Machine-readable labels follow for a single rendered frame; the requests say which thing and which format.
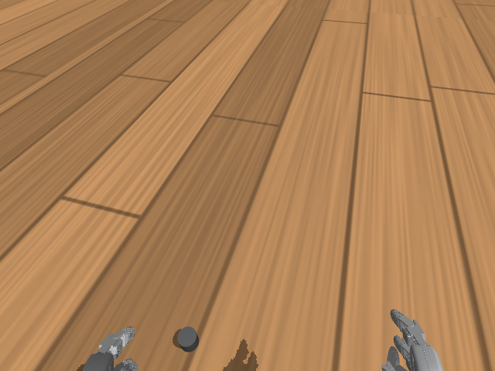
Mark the right robot hand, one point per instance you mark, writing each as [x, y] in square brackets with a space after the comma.
[419, 355]

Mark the left robot hand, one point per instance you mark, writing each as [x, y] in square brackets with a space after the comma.
[110, 349]

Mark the tin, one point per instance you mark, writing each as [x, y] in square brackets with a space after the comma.
[188, 339]

